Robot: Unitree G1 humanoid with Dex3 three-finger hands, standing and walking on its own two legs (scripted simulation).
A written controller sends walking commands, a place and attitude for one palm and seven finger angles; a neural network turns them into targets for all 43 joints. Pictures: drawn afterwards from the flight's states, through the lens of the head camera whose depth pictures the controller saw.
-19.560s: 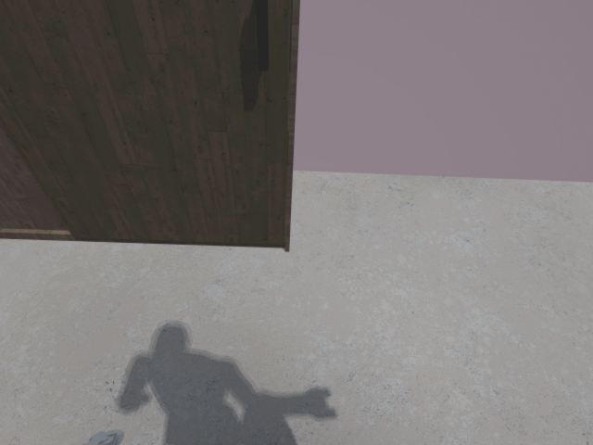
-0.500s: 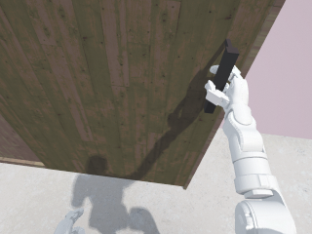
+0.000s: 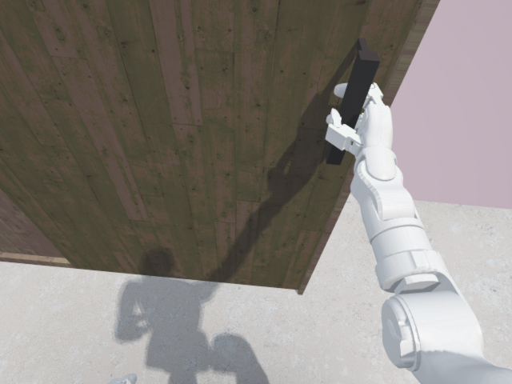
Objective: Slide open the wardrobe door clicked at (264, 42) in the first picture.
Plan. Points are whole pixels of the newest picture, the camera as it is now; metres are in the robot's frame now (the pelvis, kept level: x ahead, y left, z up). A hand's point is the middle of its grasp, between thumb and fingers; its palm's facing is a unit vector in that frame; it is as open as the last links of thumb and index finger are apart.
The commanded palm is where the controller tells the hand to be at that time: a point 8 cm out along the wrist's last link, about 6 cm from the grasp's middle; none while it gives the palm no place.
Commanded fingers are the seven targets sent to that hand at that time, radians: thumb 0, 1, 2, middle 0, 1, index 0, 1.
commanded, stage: tug the door sideways, standing still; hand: right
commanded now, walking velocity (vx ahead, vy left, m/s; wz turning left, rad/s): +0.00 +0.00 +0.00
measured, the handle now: (346, 106) +0.52 -0.10 +0.17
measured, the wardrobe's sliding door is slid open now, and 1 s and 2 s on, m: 0.00 0.01 0.25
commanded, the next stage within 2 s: step sideways, sliding the door along in 0.14 s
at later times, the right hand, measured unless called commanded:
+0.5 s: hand (334, 131) +0.46 -0.08 +0.16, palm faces +0.05 +0.99 -0.11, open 6.4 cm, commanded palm +0.44 -0.09 +0.17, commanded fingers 0.00 -0.90 -0.90 0.45 1.40 0.45 1.40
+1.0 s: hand (323, 129) +0.47 -0.06 +0.16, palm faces +0.21 +0.97 -0.09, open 6.5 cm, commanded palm +0.45 -0.03 +0.16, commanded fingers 0.00 -0.90 -0.90 0.45 1.40 0.45 1.40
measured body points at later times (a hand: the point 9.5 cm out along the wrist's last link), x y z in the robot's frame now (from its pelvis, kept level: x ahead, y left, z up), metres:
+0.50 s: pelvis -0.02 +0.02 -0.01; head +0.03 +0.04 +0.44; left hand +0.06 +0.26 -0.15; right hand +0.45 -0.13 +0.17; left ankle -0.05 +0.11 -0.72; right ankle +0.00 -0.13 -0.73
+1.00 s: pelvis +0.05 +0.13 -0.01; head +0.15 +0.11 +0.43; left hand +0.28 +0.31 -0.12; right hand +0.45 -0.11 +0.16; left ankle +0.13 +0.31 -0.68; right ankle +0.02 -0.07 -0.73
